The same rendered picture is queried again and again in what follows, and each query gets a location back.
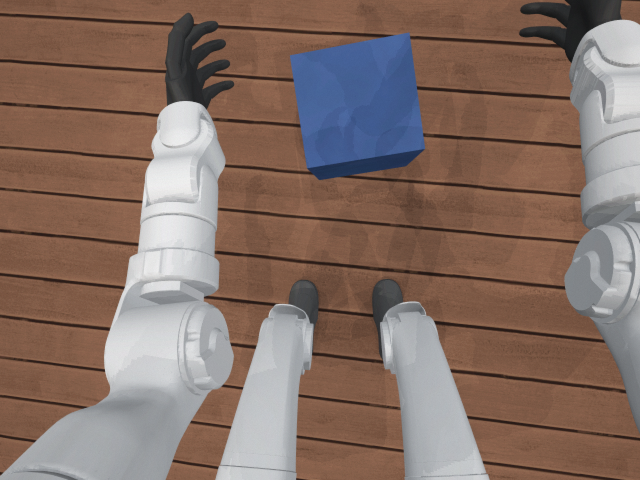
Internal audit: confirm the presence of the carton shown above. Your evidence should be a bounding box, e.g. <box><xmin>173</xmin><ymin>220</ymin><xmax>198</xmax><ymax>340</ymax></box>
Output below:
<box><xmin>290</xmin><ymin>33</ymin><xmax>425</xmax><ymax>180</ymax></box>

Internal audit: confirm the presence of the right robot foot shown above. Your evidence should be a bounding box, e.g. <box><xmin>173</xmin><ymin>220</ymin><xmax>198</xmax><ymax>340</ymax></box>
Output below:
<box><xmin>372</xmin><ymin>279</ymin><xmax>403</xmax><ymax>360</ymax></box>

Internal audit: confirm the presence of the right robot upper arm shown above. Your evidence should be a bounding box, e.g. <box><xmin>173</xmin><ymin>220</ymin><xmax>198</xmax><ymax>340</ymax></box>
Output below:
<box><xmin>564</xmin><ymin>221</ymin><xmax>640</xmax><ymax>433</ymax></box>

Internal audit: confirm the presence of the robot left hand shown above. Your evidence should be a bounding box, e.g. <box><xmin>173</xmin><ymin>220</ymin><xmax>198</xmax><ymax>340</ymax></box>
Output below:
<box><xmin>165</xmin><ymin>13</ymin><xmax>234</xmax><ymax>110</ymax></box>

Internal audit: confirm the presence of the right robot thigh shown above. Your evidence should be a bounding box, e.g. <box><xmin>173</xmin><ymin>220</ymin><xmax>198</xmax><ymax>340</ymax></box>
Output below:
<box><xmin>380</xmin><ymin>311</ymin><xmax>490</xmax><ymax>480</ymax></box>

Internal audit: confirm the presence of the robot left forearm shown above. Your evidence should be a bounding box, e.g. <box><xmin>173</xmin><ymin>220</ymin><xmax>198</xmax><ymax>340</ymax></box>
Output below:
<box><xmin>104</xmin><ymin>101</ymin><xmax>226</xmax><ymax>385</ymax></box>

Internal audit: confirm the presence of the robot right forearm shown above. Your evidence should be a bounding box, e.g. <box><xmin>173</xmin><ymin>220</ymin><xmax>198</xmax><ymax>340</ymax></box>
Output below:
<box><xmin>569</xmin><ymin>20</ymin><xmax>640</xmax><ymax>230</ymax></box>

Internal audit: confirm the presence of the left robot upper arm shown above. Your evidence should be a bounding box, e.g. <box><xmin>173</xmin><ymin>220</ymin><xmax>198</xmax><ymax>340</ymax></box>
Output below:
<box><xmin>0</xmin><ymin>301</ymin><xmax>234</xmax><ymax>480</ymax></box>

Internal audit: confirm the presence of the robot right hand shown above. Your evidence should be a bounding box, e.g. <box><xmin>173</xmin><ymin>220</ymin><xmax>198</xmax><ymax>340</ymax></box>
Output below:
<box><xmin>519</xmin><ymin>0</ymin><xmax>622</xmax><ymax>63</ymax></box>

